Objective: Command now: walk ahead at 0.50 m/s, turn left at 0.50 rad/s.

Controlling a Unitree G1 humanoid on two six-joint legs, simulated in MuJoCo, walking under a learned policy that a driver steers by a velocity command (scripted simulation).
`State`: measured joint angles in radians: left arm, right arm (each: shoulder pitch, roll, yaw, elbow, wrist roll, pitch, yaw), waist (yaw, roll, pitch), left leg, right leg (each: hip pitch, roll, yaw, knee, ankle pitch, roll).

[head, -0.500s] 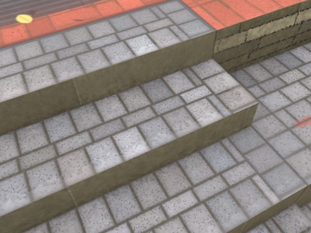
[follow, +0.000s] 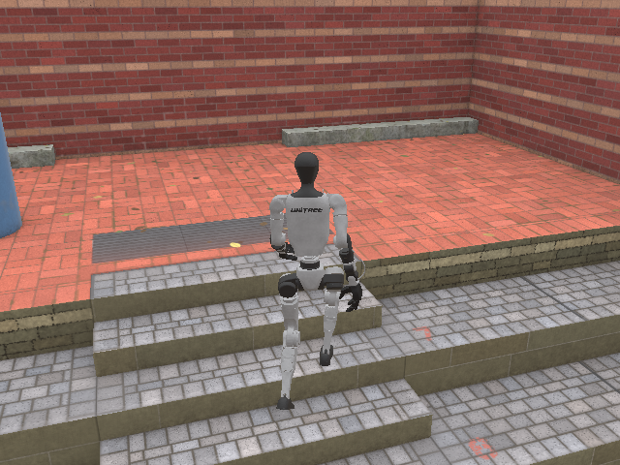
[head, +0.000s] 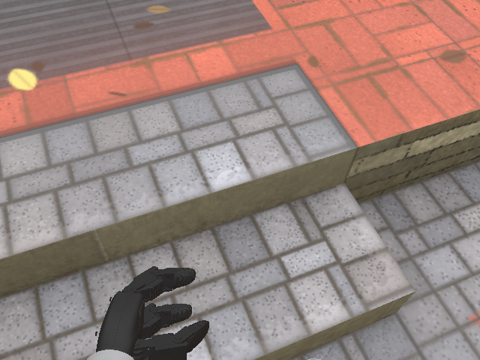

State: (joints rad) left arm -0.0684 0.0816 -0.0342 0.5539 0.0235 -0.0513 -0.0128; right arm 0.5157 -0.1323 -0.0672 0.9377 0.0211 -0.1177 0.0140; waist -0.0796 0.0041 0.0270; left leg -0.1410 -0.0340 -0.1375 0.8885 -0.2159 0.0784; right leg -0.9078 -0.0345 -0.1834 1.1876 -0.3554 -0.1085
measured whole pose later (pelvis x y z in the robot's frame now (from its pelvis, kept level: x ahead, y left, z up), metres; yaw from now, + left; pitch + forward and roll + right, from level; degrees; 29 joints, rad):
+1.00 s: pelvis +0.60 +0.13 +0.28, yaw +15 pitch +5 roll -4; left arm -0.02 0.04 -0.05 0.58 0.00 0.01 -0.01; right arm 0.56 -0.14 -0.01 1.01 0.02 -0.10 -0.05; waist -0.05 0.01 0.00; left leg 0.11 0.00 0.12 0.15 -0.22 0.08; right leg -1.10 0.01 -0.22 1.38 -0.38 -0.18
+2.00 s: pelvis +1.19 +0.17 +0.40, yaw -21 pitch +2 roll +2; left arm 0.09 0.24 0.04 0.62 0.04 0.00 -0.08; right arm 0.44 -0.25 -0.05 0.84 -0.02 -0.09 0.00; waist -0.07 -0.03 0.00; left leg 0.05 0.02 0.26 0.28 -0.36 -0.02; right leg -0.64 -0.06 -0.05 0.71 -0.12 -0.09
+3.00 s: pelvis +1.72 -0.05 +0.42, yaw -10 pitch +2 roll +1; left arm 0.11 0.26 0.01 0.68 0.04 -0.03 -0.02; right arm 0.42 -0.27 -0.07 0.81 0.00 -0.04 0.01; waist -0.07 -0.03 0.02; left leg -0.09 -0.15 -0.13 0.31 -0.24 0.11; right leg -0.67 -0.10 0.06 0.74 -0.06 0.05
